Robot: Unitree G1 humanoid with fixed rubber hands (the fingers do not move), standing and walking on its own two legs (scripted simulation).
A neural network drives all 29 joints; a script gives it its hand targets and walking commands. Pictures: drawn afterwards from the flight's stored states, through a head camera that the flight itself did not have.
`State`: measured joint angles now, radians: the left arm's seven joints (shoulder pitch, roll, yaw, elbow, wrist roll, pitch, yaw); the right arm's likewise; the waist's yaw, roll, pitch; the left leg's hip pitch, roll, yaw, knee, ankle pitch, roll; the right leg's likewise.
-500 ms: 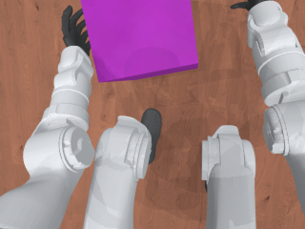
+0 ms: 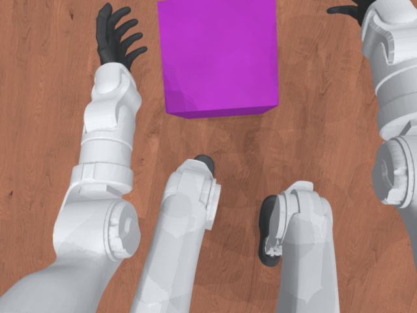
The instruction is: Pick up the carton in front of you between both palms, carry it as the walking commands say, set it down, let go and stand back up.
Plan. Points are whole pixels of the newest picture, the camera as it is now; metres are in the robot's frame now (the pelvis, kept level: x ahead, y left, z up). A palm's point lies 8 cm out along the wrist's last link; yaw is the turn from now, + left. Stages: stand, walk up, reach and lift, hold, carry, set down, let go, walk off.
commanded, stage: set down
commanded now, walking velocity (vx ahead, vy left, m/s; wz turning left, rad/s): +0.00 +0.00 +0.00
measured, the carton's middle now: (220, 69) +0.52 +0.10 -0.32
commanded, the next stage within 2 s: let go in 0.60 s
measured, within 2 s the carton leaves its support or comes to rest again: neither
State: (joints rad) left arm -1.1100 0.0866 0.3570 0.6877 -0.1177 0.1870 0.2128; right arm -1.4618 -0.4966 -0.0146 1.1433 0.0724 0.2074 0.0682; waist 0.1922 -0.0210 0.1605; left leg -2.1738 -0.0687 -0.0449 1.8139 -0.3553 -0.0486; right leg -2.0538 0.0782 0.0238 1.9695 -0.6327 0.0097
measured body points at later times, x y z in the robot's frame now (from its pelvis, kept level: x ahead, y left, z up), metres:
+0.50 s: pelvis +0.05 -0.01 +0.14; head +0.35 -0.01 +0.47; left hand +0.47 +0.25 +0.03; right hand +0.61 -0.12 +0.02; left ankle +0.16 +0.12 -0.41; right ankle +0.08 -0.12 -0.41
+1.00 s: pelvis +0.08 +0.01 +0.26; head +0.30 +0.01 +0.65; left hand +0.38 +0.25 +0.16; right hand +0.47 -0.17 +0.14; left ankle +0.16 +0.12 -0.41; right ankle +0.08 -0.12 -0.41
